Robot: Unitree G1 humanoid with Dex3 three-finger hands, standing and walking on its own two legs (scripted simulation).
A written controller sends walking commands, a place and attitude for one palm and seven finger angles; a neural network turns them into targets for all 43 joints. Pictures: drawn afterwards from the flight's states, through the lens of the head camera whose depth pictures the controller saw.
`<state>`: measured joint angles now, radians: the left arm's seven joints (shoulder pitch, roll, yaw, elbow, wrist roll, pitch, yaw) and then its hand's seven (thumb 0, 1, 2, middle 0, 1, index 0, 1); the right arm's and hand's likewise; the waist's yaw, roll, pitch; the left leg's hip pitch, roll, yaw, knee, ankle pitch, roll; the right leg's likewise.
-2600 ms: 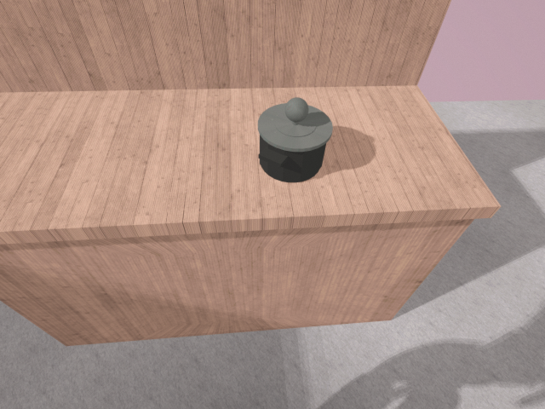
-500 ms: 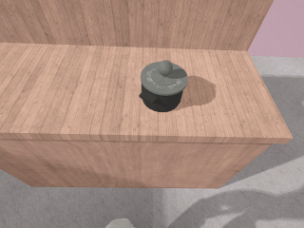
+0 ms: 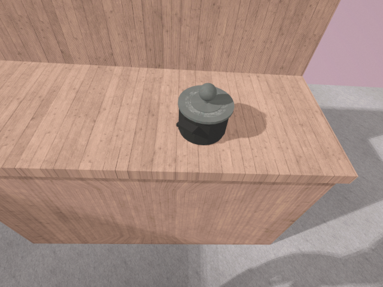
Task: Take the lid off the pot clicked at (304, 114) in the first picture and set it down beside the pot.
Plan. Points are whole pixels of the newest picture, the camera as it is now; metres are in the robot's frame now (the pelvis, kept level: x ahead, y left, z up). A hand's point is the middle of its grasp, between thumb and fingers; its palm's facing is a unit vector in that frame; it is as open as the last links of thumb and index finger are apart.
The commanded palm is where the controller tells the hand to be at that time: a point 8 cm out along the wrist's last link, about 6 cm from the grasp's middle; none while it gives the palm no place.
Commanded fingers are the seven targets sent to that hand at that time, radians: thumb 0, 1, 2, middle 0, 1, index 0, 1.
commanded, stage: look again from close up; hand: left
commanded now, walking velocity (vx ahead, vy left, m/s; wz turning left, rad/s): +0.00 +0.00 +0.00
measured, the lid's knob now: (207, 92) +0.57 -0.01 +0.09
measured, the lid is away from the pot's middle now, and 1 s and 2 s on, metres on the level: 0.00 0.00 0.00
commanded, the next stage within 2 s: shuffle to correct the standing spot in 1.48 s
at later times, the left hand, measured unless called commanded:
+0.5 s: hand out of the picture +0.01 +0.15 -0.18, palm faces +0.06 -0.98 -0.19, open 7.4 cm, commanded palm none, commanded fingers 0.00 0.90 0.90 -0.20 -0.30 -0.20 -0.30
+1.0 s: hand out of the picture -0.02 +0.22 -0.18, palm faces +0.03 -0.98 -0.21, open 7.4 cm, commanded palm none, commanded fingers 0.00 0.90 0.90 -0.20 -0.30 -0.20 -0.30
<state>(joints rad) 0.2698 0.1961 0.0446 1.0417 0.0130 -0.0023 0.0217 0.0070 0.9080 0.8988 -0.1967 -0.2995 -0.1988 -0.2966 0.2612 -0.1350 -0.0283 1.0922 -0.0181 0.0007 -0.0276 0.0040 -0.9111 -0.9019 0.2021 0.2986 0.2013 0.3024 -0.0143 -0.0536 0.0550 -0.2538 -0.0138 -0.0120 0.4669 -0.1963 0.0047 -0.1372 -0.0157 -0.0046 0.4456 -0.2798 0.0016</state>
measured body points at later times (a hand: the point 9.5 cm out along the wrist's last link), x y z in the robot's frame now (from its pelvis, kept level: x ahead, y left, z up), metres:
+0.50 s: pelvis +0.00 -0.01 +0.00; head +0.02 -0.01 +0.44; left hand +0.01 +0.20 -0.16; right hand +0.07 -0.24 -0.16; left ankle +0.03 +0.12 -0.74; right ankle -0.03 -0.12 -0.74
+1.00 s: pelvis -0.02 +0.03 +0.00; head -0.01 +0.04 +0.45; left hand -0.02 +0.27 -0.16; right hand +0.04 -0.21 -0.15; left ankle +0.03 +0.12 -0.74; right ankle -0.03 -0.12 -0.74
